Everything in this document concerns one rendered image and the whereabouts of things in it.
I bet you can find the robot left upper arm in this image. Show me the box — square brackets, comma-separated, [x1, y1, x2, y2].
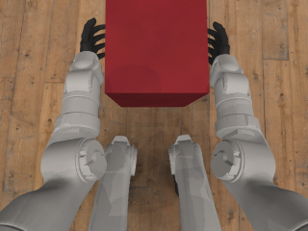
[0, 137, 107, 231]

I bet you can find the left robot hand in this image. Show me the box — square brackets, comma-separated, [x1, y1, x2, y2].
[80, 17, 106, 60]

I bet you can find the right robot forearm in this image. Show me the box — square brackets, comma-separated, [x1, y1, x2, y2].
[209, 54, 270, 149]

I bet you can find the left robot forearm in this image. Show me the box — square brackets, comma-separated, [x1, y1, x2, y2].
[40, 51, 104, 171]

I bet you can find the left robot thigh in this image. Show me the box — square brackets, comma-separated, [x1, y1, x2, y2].
[88, 141, 138, 231]

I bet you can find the robot right upper arm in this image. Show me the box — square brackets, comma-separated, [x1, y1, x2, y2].
[210, 138, 308, 231]

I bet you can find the right robot hand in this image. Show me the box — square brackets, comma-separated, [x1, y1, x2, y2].
[207, 22, 230, 66]

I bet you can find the robot thigh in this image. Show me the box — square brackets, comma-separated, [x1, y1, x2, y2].
[168, 140, 221, 231]
[88, 141, 138, 231]

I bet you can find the right robot thigh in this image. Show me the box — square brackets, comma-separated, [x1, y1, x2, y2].
[168, 140, 221, 231]

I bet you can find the carton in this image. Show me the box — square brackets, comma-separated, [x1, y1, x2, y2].
[104, 0, 210, 108]

